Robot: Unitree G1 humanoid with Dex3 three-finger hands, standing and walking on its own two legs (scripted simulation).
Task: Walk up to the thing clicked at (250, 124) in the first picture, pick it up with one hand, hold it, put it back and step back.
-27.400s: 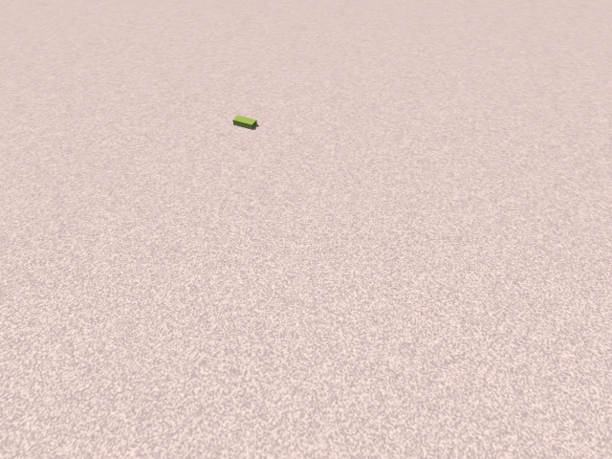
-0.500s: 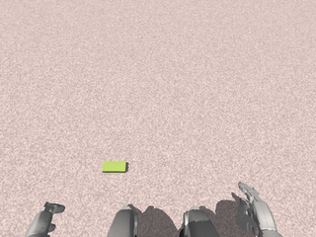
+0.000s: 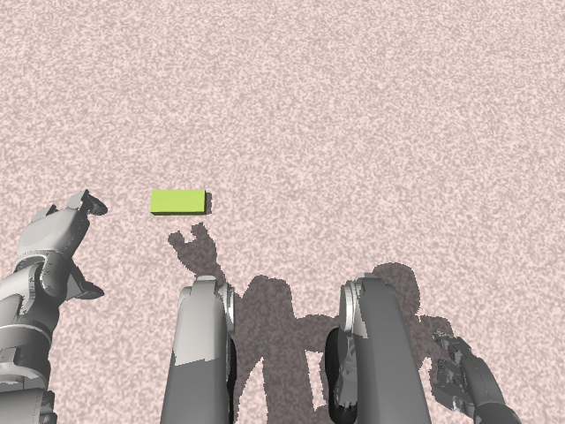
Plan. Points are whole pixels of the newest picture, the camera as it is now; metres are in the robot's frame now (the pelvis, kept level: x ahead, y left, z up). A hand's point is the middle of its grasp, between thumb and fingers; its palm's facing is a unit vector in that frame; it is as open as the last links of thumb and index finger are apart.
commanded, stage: rise first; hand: left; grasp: from above
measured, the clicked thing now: (179, 202) +0.52 +0.26 -0.44
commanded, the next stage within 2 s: none
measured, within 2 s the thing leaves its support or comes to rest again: neither
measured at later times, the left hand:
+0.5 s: hand (114, 219) +0.43 +0.32 -0.24, palm faces -0.48 -0.06 -0.87, open 14.1 cm
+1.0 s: hand (129, 210) +0.46 +0.32 -0.29, palm faces -0.47 -0.02 -0.88, open 13.7 cm
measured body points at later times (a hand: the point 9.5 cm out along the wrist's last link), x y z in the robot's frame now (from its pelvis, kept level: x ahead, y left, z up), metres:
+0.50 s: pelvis -0.02 +0.01 -0.09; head +0.21 +0.07 +0.29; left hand +0.45 +0.32 -0.19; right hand +0.03 -0.28 -0.20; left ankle +0.07 +0.13 -0.42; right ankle +0.09 -0.14 -0.42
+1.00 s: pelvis -0.01 +0.02 -0.12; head +0.24 +0.08 +0.25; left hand +0.48 +0.32 -0.24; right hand +0.04 -0.27 -0.22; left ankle +0.07 +0.13 -0.42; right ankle +0.09 -0.14 -0.42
